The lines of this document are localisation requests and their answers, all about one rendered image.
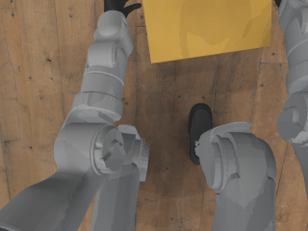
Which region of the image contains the left robot hand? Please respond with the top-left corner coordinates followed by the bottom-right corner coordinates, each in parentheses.
top-left (104, 0), bottom-right (141, 18)

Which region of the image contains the robot left thigh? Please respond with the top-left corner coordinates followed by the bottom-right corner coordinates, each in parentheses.
top-left (90, 133), bottom-right (150, 231)

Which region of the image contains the right robot upper arm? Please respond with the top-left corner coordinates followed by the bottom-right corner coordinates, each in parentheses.
top-left (276, 89), bottom-right (308, 199)

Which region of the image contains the left robot upper arm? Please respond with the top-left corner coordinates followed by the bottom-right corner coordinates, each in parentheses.
top-left (0, 122), bottom-right (126, 231)

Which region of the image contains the left robot forearm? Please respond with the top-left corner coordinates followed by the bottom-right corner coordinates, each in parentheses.
top-left (54, 10), bottom-right (134, 148)

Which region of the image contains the carton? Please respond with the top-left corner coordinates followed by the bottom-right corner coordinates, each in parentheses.
top-left (142, 0), bottom-right (272, 64)

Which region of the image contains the robot right foot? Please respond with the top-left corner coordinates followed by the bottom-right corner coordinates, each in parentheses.
top-left (188, 103), bottom-right (213, 166)

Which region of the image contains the right robot forearm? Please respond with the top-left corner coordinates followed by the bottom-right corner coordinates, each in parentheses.
top-left (278, 0), bottom-right (308, 95)

